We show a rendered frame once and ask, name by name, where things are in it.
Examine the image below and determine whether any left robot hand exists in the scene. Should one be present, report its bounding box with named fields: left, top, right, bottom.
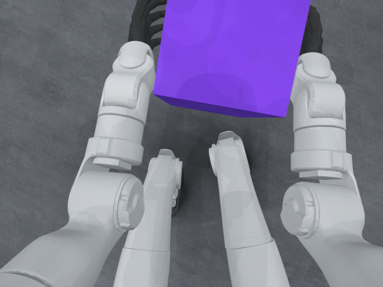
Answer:
left=128, top=0, right=167, bottom=50

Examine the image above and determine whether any right robot hand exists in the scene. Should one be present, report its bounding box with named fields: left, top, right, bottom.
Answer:
left=299, top=5, right=323, bottom=56

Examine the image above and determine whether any robot right forearm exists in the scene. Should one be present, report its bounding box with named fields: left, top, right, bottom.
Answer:
left=290, top=52, right=365, bottom=220

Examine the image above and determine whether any right robot thigh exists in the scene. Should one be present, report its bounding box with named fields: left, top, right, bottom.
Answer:
left=209, top=137, right=290, bottom=287

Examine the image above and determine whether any right robot upper arm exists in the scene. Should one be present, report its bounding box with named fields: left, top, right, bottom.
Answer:
left=281, top=182, right=383, bottom=287

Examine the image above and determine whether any robot left forearm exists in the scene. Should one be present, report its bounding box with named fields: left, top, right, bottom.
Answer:
left=68, top=41, right=156, bottom=214

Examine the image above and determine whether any left robot upper arm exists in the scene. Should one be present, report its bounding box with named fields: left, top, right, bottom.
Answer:
left=0, top=170, right=145, bottom=287

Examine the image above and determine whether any carton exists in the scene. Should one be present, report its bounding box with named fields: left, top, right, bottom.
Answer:
left=153, top=0, right=311, bottom=118

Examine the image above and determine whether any right robot shin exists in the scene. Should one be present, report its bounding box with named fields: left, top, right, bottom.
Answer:
left=217, top=131, right=250, bottom=170

